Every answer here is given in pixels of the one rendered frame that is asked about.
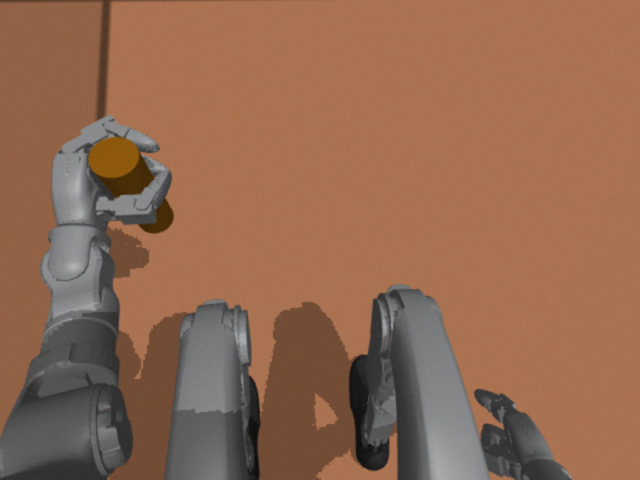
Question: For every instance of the left robot arm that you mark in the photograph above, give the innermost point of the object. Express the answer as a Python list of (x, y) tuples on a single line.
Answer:
[(70, 421)]

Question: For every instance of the can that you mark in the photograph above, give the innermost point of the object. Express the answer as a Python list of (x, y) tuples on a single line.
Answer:
[(119, 165)]

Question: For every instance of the right robot hand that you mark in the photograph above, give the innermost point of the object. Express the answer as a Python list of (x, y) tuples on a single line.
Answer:
[(506, 451)]

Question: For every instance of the right robot arm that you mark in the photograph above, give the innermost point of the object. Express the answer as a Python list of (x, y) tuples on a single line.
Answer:
[(544, 469)]

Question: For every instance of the left robot hand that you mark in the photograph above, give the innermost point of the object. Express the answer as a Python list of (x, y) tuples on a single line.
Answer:
[(79, 196)]

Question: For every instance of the right robot foot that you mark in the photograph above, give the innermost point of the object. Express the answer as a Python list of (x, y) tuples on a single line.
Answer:
[(370, 457)]

